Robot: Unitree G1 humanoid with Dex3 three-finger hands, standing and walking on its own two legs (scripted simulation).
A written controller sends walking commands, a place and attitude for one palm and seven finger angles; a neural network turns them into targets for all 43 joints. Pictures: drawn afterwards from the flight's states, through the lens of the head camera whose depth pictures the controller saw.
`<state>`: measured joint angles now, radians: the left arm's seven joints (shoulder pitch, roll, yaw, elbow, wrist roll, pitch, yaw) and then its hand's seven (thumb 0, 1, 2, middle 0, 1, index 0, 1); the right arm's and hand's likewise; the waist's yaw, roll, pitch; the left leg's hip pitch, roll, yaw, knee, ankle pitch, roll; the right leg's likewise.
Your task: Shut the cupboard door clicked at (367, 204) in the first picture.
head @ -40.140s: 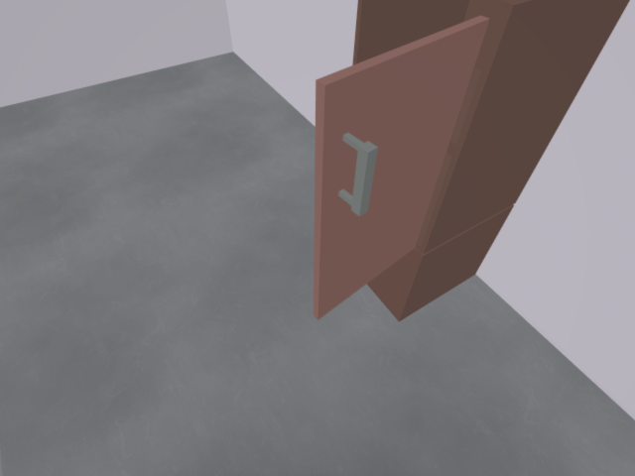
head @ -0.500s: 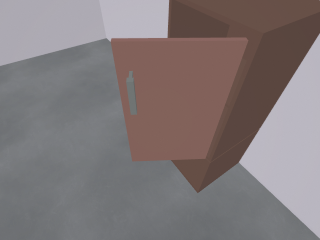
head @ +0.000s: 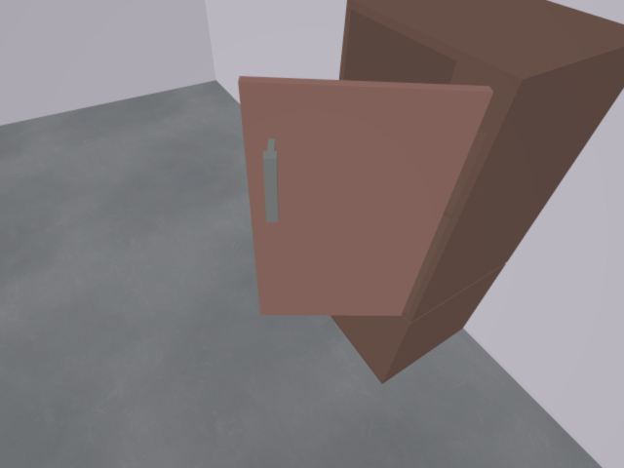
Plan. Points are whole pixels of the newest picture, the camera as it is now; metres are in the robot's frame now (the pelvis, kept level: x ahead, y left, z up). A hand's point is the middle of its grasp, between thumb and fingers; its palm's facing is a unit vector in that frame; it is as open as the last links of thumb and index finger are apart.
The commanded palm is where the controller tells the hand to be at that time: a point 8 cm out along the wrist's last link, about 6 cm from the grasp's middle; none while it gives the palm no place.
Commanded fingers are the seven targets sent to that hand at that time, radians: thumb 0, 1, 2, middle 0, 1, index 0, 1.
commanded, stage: shuffle to correct the standing spot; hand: left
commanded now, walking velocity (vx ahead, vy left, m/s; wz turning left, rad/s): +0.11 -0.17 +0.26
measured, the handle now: (271, 181) +0.51 +0.10 +0.10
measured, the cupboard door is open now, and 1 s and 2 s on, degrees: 58 58 58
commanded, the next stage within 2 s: come to a stop and stand still in 0.92 s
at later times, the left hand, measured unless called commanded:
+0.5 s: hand out of the picture +0.00 +0.11 -0.20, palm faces +0.09 -0.99 -0.10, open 7.4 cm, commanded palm none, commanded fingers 0.00 0.90 0.90 -0.20 -0.30 -0.20 -0.30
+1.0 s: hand out of the picture +0.13 +0.06 -0.20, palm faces +0.05 -0.99 -0.15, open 7.4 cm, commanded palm none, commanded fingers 0.00 0.90 0.90 -0.20 -0.30 -0.20 -0.30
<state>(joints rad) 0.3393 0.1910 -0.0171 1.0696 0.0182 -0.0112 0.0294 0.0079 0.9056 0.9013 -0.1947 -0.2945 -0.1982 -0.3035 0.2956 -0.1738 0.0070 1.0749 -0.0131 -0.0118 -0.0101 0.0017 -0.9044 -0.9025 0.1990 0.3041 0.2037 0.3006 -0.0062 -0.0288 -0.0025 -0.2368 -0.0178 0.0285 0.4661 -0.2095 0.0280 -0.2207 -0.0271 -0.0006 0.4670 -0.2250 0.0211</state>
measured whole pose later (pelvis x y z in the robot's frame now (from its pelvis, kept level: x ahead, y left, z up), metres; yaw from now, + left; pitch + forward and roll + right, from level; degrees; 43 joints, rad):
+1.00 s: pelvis +0.09 -0.12 -0.02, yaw +1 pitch +0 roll -2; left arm 0.26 0.20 0.05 0.95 0.03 0.05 0.02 0.01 0.91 0.90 -0.19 -0.29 -0.20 -0.30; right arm 0.26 -0.16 -0.04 1.02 -0.03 -0.01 -0.04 0.00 -0.91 -0.90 0.20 0.30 0.20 0.30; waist -0.01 -0.05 0.04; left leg -0.32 0.04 0.14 0.66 -0.35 0.05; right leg -0.35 0.00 -0.11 0.68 -0.35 -0.02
